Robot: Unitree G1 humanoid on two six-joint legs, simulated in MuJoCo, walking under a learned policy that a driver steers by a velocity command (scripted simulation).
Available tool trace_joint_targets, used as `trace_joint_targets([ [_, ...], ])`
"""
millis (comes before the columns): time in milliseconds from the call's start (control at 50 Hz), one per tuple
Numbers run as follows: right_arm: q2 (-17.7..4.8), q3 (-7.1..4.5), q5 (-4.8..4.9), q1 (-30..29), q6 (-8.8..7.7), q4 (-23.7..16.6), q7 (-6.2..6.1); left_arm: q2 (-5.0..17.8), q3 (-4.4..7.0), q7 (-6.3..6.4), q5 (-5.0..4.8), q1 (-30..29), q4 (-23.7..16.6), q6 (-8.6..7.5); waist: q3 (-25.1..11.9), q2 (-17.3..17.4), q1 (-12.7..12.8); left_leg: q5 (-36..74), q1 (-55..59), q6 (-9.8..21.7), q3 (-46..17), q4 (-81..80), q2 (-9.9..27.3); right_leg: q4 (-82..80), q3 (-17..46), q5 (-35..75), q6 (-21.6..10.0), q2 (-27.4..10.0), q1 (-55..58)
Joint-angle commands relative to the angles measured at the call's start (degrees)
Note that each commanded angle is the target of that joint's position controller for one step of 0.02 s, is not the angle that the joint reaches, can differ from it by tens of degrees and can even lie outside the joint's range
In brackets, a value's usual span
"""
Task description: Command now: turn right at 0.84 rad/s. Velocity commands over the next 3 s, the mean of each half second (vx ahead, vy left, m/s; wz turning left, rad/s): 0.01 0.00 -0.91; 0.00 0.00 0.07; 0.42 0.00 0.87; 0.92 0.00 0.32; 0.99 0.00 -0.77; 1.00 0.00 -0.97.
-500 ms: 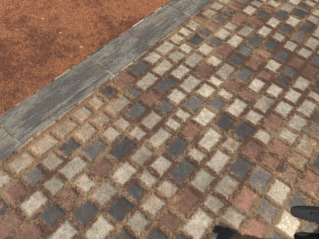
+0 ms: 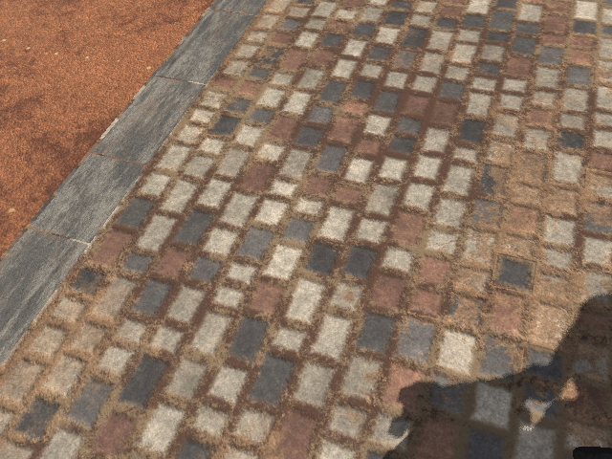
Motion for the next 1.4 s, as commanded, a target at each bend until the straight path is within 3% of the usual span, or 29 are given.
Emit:
trace_joint_targets([
  [20, -6.26, -1.84, -0.47, -5.04, -1.88, -5.27, -0.83, 12.65, 3.38, 1.17, -1.97, -4.67, -5.58, -2.33, -3.93, -8.48, -2.86, 5.19, -15.77, 0.76, -8.60, 8.14, -1.45, -21.64, 25.07, 18.74, -8.94, -13.46, 11.82],
  [80, -4.47, -1.58, -0.54, -3.08, -2.59, -4.47, -0.12, 9.65, 2.49, 2.59, -2.14, -4.36, -7.23, -1.36, -8.64, -7.51, -3.46, 11.33, -11.23, -0.47, -9.07, 6.13, -3.82, -18.95, 22.05, 26.68, -8.26, -10.33, 12.66],
  [160, -2.45, -0.52, 0.00, -4.52, -3.42, -4.68, 0.47, 10.87, 3.26, 3.43, -2.70, -1.86, -8.27, -0.52, -9.78, -7.57, -2.07, 13.50, -10.82, -2.01, -10.51, -6.28, -6.06, -17.02, 24.32, 26.70, -7.66, -8.21, 16.91],
  [380, -6.90, -1.72, 0.86, 1.54, -5.89, -3.11, 2.86, 11.70, 3.84, 2.26, -3.40, -8.90, -14.24, 1.35, -9.75, -12.26, -3.75, 17.93, 10.30, -0.23, -11.06, -34.95, -7.19, -11.03, 35.17, 26.19, -5.00, -2.20, 10.70],
  [400, -8.08, -2.27, 0.72, 3.68, -5.90, -2.43, 2.82, 10.27, 3.33, 2.20, -3.40, -9.04, -14.76, 1.45, -10.64, -9.94, -4.12, 24.67, 18.15, 1.14, -12.26, -39.80, -3.24, -7.86, 33.44, 17.60, -2.99, 0.42, 6.44],
  [420, -10.93, -2.69, 0.02, 2.74, -5.31, -3.30, 2.44, 6.08, 2.19, 1.83, -2.45, -3.11, -13.91, 1.60, -13.76, 2.61, -0.48, 32.18, 26.97, 6.20, -22.70, -39.41, 8.90, 3.31, 25.17, -6.39, -0.35, 6.79, -0.04],
  [440, -11.85, -2.64, -2.18, 2.97, -4.81, -3.33, 2.42, 8.33, 2.73, 1.56, -2.66, -2.68, -15.67, 1.13, -10.57, 15.28, 0.83, 41.33, 26.88, 15.72, -35.67, -40.57, 17.68, 15.07, 16.32, -18.81, 3.03, 11.43, -12.30],
  [460, -9.41, -2.21, -1.82, 2.15, -4.92, -4.43, 2.35, 13.25, 3.96, 1.30, -1.88, -1.94, -14.47, 0.61, -9.30, 11.62, 0.18, 40.56, 25.26, 19.01, -35.50, -40.05, 20.29, 25.22, 14.40, -16.11, 5.51, 6.31, -15.05],
  [480, -6.57, -1.38, -1.16, 0.77, -4.69, -5.21, 1.93, 14.57, 4.47, 1.16, -2.10, -2.66, -13.04, 0.65, -8.17, 7.46, -0.36, 37.83, 23.36, 17.50, -28.46, -38.87, 16.49, 28.93, 12.91, -11.95, 6.50, 4.74, -14.66],
  [540, -6.32, -0.51, -0.02, 1.43, -3.34, -4.93, 0.93, 9.48, 2.70, 0.97, -2.18, -4.44, -12.58, 1.20, -5.85, 4.07, -1.78, 37.57, 21.56, 15.15, -18.83, -38.64, 10.49, 31.23, 8.90, -6.10, 8.12, 3.68, -15.15],
  [680, -7.14, 0.05, 0.27, 4.73, -2.36, -2.81, 2.30, 2.83, -0.60, 0.96, -1.16, -7.11, -12.46, 0.21, -9.63, 9.94, -3.88, 42.31, 21.03, 15.31, -13.02, -37.44, 8.43, 1.93, 3.95, -5.77, 7.73, 2.01, 1.04],
  [740, -8.23, 0.30, 2.15, 6.32, -2.62, -2.01, 3.36, 4.84, 0.52, 1.07, -1.06, -3.24, -9.87, 0.25, -6.92, 8.96, -1.75, 36.46, 14.60, 11.74, -14.64, -34.98, 6.09, -20.85, 1.44, 11.50, 5.46, 4.42, 14.73],
  [760, -8.38, 0.43, 1.82, 7.81, -3.19, -2.09, 3.62, 8.14, 1.33, 1.63, -1.02, -2.03, -10.37, 0.32, -8.27, 6.43, -1.97, 29.40, 10.09, 8.13, -15.62, -33.58, 4.93, -19.90, 5.74, 16.13, 3.68, -0.33, 21.33],
  [780, -5.06, 1.48, 0.09, 7.98, -3.94, -3.35, 4.20, 12.82, 2.27, 2.56, 0.06, 0.48, -11.20, 0.83, -11.36, -6.20, -2.31, 12.51, 2.45, 3.78, -11.72, -23.30, 0.18, -16.14, 15.45, 34.99, -0.83, -12.75, 28.34],
  [800, -5.52, 1.15, 1.90, 7.19, -4.19, -4.53, 3.69, 14.42, 3.14, 2.21, 1.07, -1.08, -9.67, 1.11, -10.24, -18.64, -1.88, -3.13, -1.56, 1.14, -3.54, -16.42, -3.33, -18.19, 19.83, 31.74, -9.37, -20.25, 19.40],
  [820, -9.85, -0.20, 2.21, 6.01, -3.70, -3.85, 3.08, 10.92, 2.35, 1.98, 1.54, -2.43, -11.29, 0.35, -7.68, -14.44, 0.08, -6.87, -2.67, -0.50, -4.72, -3.84, -1.89, -20.21, 20.11, 31.45, -12.30, -20.12, 16.77],
  [840, -10.14, -1.08, 2.53, 6.87, -2.87, -3.38, 2.74, 8.30, 1.61, 2.22, 1.40, -4.09, -11.03, -0.23, -6.12, -13.15, -0.99, -6.25, -5.61, -1.13, -5.15, 4.38, -1.92, -20.44, 17.42, 32.55, -11.60, -18.98, 15.79],
  [900, -6.57, -0.94, 1.84, 10.37, 0.19, -2.53, 1.69, 5.61, 0.92, 2.79, -0.20, -9.69, -11.05, -1.56, -3.41, -11.01, -3.73, 2.00, -7.08, -3.26, -5.15, 8.89, 0.06, -20.57, 7.75, 32.96, -8.25, -15.07, 13.39],
  [1000, -3.28, 0.45, 1.64, 5.41, 0.56, -7.95, 3.95, 7.12, 2.18, 3.19, -0.35, -8.31, -9.59, -1.16, -5.61, -10.22, -1.26, 7.26, -3.43, -3.18, -1.46, -6.02, 2.06, -19.57, 1.80, 31.08, -8.43, -16.38, 16.82],
  [1120, -5.92, -1.34, 2.16, 10.94, 2.12, -9.19, 5.24, 9.44, 3.73, 0.98, -3.27, -8.46, -7.92, -2.15, -8.12, -8.82, -4.27, 12.60, 12.84, 3.03, 5.05, -23.27, -2.16, -11.54, -4.12, 21.17, -3.44, -17.97, 12.14],
  [1140, -7.78, -2.51, 2.57, 16.65, 1.90, -7.24, 4.65, 7.81, 3.47, 0.67, -3.25, -6.64, -7.20, -2.47, -10.28, -5.18, -5.95, 10.14, 22.85, 5.79, 4.13, -25.25, -4.15, -5.41, -6.16, 5.38, -1.44, -15.41, 5.87],
  [1160, -13.21, -4.54, 3.33, 25.92, 1.18, -4.78, 3.89, 3.62, 2.02, 0.21, -1.86, -9.49, -8.44, -2.75, -9.41, 7.85, -9.88, 3.04, 34.48, 12.15, -10.72, -32.33, 3.07, 13.82, -10.94, -9.06, 2.36, -9.26, -9.82],
  [1180, -20.40, -5.19, 1.94, 27.75, -1.74, -6.63, 4.52, 1.33, 0.80, 0.43, -1.43, -16.09, -14.76, -3.94, -8.58, 19.26, -10.67, -21.27, 38.70, 25.71, -50.99, -46.53, 16.88, 29.87, -1.35, -18.84, 4.84, 2.92, -33.19],
  [1200, -15.12, -3.52, 1.28, 26.14, -4.16, -7.17, 5.00, 5.88, 1.77, -0.22, -3.12, -20.38, -14.98, -5.84, -5.62, 9.68, -12.42, -31.26, 37.49, 25.85, -52.93, -51.67, 19.61, 33.64, 7.95, -14.57, 2.90, 0.22, -38.15],
  [1220, -12.63, -2.23, 1.10, 23.05, -5.40, -7.35, 4.64, 7.49, 2.24, -0.89, -4.00, -20.35, -14.96, -7.25, -1.94, 9.44, -9.79, -27.76, 33.81, 23.37, -49.34, -51.28, 18.34, 31.83, 8.69, -9.61, 1.22, -0.88, -37.63],
  [1260, -10.08, -0.94, 1.84, 17.46, -5.53, -8.53, 3.68, 8.18, 2.78, -0.88, -1.47, -15.90, -12.03, -8.74, -0.29, 4.31, -5.28, -14.27, 26.88, 18.83, -37.77, -48.56, 13.07, 23.41, 8.45, -0.36, 1.42, -2.88, -30.51],
  [1320, -10.08, -0.46, 0.94, 17.05, -5.25, -9.44, 2.01, 6.52, 2.54, -1.36, -0.80, -15.15, -10.11, -9.07, -1.04, 3.73, -4.39, -2.80, 22.04, 16.80, -28.64, -48.73, 7.29, 14.66, 5.60, 11.55, 4.68, -0.29, -22.07],
  [1340, -13.33, -1.49, -2.10, 18.65, -4.14, -6.55, 3.42, 3.04, 0.18, -2.74, 4.71, -10.97, -7.17, -4.88, -0.99, 5.37, -4.20, 0.01, 18.27, 14.84, -23.57, -48.40, 2.30, 14.97, 2.17, 12.35, 6.35, -0.25, -18.85],
  [1400, -11.00, -0.91, -0.79, 21.94, -3.85, -5.72, 4.90, 4.10, -0.05, -2.95, 2.08, -14.64, -8.72, -1.87, 1.07, 6.10, -6.07, 0.15, 15.15, 15.67, -25.41, -49.13, 1.76, 10.06, 1.21, 13.12, 9.34, 0.03, -18.00],
])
